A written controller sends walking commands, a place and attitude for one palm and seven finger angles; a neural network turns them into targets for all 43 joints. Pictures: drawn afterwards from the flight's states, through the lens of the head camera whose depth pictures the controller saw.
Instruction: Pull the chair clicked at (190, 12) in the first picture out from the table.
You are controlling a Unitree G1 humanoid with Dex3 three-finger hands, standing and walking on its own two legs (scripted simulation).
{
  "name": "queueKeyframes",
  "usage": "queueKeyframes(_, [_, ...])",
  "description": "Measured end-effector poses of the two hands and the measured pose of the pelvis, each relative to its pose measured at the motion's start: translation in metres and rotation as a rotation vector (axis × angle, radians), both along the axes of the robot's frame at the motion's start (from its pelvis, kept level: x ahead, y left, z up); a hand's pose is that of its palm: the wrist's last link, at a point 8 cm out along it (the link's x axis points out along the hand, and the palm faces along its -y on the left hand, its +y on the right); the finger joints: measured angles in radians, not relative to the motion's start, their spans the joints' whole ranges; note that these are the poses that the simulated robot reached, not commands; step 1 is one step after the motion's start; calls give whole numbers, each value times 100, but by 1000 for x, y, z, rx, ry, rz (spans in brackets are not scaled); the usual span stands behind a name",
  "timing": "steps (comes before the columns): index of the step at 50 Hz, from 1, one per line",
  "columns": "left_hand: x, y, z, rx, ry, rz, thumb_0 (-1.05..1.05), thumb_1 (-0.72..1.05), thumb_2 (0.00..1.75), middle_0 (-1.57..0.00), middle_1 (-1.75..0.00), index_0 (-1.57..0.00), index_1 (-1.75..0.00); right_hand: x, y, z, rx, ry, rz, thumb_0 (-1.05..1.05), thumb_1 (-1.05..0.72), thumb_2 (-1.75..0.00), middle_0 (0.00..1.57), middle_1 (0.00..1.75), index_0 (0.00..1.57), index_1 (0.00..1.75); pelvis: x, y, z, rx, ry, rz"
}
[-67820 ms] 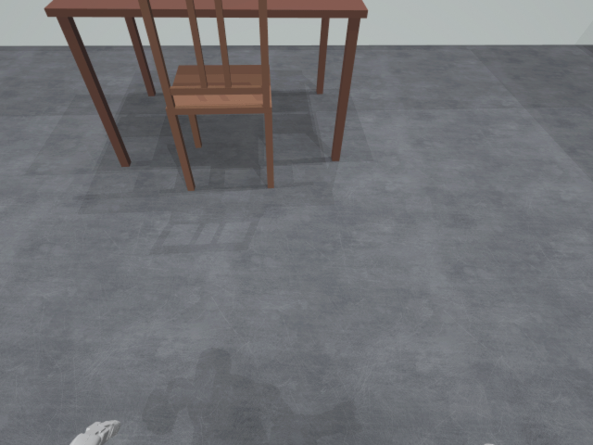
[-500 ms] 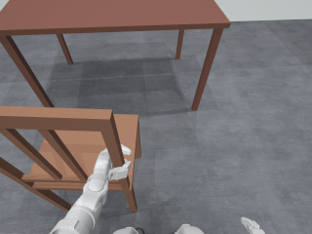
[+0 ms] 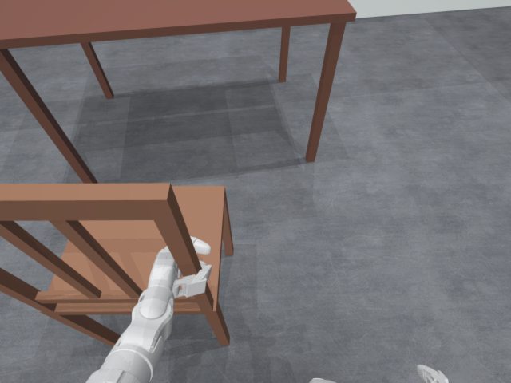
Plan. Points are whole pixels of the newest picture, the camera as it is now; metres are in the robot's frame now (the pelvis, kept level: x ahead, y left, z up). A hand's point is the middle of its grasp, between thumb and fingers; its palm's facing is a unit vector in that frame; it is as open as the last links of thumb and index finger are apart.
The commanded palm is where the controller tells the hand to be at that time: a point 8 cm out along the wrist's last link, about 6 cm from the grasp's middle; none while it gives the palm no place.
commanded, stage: step backward, pulling the chair out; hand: left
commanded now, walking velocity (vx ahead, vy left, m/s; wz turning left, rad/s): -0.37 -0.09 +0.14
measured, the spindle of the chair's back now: (54, 264) +0.31 +0.37 -0.05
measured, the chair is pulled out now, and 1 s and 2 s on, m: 0.58 0.75 0.75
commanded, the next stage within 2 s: stop walking, hand still on the chair in 0.20 s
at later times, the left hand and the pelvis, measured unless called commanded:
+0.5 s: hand (203, 372) +0.15 +0.09 -0.06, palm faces -0.12 -0.99 -0.10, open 6.1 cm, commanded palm +0.15 +0.14 -0.05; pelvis -0.12 +0.01 +0.00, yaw +4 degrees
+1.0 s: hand out of the picture +0.11 +0.09 -0.06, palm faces -0.16 -0.98 -0.10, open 6.2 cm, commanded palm +0.10 +0.14 -0.05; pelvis -0.10 +0.02 +0.01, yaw +4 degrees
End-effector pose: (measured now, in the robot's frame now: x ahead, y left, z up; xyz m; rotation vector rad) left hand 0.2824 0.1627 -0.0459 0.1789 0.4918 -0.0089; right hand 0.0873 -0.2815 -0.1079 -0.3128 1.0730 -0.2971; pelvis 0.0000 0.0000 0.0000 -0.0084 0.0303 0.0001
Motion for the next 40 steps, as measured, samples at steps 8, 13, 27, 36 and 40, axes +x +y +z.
queueKeyframes(8, [-31, -7, 1, -3, 22, 29, 11, 54, 78, -35, -123, -50, -145, -9, 11, -2, 101, -40, 68, 1, -91, -90, 20, 29, 20, 30, -39, -21, 1, 27, -33, 0])
queueKeyframes(13, [-67, -16, 2, -19, 45, 30, 14, 54, 78, -34, -120, -50, -145, -20, 23, -4, 157, -60, 71, 1, -91, -90, 20, 30, 20, 30, -62, -24, 5, 23, -36, 31])
queueKeyframes(27, [-155, -22, 3, -61, 68, -70, 18, 57, 78, -31, -127, -50, -145, -61, 71, 3, 151, -102, 147, 1, -91, -90, 20, 30, 20, 30, -115, 7, 6, 36, -38, 72])
queueKeyframes(36, [-181, -23, 3, -60, 66, -93, 18, 57, 79, -32, -129, -50, -145, -77, 91, -1, 211, -98, 141, 1, -90, -90, 20, 30, 21, 30, -112, 13, 6, 26, -41, 62])
queueKeyframes(40, [-183, -22, 3, -59, 69, -106, 17, 58, 78, -31, -130, -50, -145, -75, 88, 5, 182, -125, 127, 1, -90, -90, 20, 30, 21, 30, -106, 18, 8, 31, -37, 54])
